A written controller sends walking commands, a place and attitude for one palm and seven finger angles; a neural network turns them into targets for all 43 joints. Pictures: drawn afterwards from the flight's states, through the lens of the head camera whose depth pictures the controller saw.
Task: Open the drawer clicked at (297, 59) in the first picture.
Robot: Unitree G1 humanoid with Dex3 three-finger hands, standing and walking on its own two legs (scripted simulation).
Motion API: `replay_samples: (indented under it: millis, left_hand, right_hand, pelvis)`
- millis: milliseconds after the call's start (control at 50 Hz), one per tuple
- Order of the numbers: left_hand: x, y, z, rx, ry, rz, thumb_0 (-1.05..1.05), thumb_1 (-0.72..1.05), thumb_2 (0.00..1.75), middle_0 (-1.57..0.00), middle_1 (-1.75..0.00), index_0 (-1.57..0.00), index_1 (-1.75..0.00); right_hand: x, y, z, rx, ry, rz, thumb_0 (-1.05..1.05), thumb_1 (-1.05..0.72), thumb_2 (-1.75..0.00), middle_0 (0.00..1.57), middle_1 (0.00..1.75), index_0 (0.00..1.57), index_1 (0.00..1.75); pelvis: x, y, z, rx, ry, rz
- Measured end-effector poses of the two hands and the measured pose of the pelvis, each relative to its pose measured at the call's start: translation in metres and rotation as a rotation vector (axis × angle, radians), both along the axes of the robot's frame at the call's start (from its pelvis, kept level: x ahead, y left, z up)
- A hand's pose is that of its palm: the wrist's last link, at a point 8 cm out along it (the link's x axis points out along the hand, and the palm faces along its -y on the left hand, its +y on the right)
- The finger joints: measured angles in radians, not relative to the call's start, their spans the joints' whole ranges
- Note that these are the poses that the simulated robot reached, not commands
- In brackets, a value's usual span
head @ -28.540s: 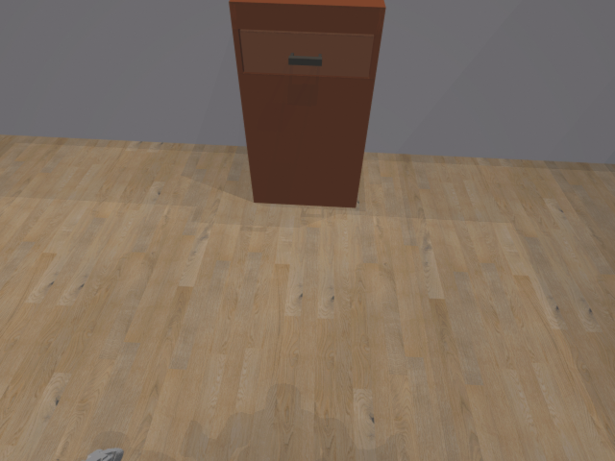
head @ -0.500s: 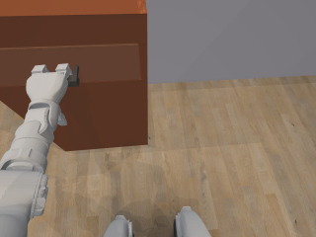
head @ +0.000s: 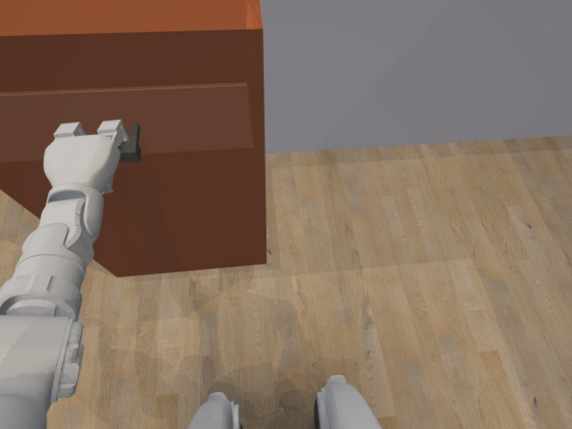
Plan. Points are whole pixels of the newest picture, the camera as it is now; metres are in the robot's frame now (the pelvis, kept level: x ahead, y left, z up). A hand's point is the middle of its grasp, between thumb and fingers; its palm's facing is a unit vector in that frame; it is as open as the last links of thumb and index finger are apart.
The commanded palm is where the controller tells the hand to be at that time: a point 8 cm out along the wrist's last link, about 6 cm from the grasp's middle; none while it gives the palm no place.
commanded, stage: pull the drawer open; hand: left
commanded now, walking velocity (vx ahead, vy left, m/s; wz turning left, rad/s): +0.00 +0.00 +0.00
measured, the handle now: (101, 142) +0.53 +0.26 +0.02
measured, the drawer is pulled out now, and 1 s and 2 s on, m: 0.00 0.10 0.22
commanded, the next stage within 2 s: none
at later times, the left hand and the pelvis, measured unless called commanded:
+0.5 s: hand (98, 204) +0.44 +0.25 +0.00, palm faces -0.04 -0.04 -1.00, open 5.9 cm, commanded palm +0.40 +0.25 +0.05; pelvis +0.01 +0.01 +0.01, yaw -1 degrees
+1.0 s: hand (93, 246) +0.37 +0.25 +0.00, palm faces -0.03 -0.03 -1.00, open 5.8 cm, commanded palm +0.34 +0.25 +0.05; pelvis +0.00 -0.01 +0.02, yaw +1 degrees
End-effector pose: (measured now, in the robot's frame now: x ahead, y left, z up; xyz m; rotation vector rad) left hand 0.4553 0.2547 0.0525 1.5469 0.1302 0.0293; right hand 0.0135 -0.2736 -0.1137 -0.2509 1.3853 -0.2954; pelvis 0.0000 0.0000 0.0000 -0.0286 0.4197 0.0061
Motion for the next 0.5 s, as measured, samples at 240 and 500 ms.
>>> replay_samples:
  millis: [240, 500]
  left_hand:
    - [-0.003, 0.0, -0.001, 0.001, -0.014, -0.009, 0.0, 0.71, 0.81, -0.3, -1.31, -0.35, -1.32]
    - [-0.038, -0.001, -0.002, -0.012, -0.021, -0.012, 0.0, 0.72, 0.79, -0.29, -1.32, -0.35, -1.31]
  right_hand:
    - [0.004, 0.0, 0.0, 0.001, -0.004, -0.004, 0.0, -0.91, -0.9, 0.2, 0.3, 0.21, 0.3]
    - [0.031, 0.009, 0.007, 0.031, -0.07, -0.002, 0.01, -0.91, -0.9, 0.2, 0.3, 0.21, 0.3]
  pelvis:
    - [0.001, 0.002, 0.0, 0.0, 0.0, -0.007]
    - [0.012, 0.006, 0.012, 0.001, -0.043, -0.017]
